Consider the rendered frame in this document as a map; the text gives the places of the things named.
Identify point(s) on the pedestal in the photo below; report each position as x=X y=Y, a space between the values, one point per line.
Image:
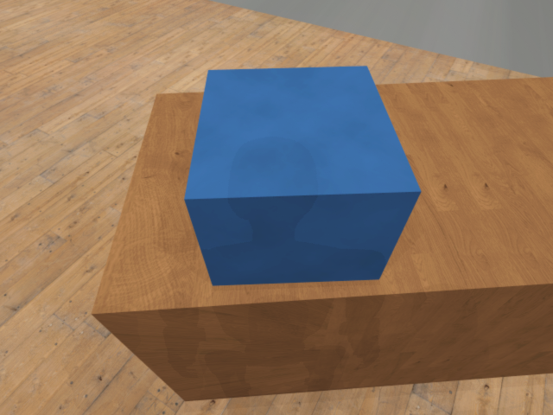
x=466 y=294

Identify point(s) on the carton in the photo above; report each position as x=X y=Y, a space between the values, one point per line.
x=297 y=176

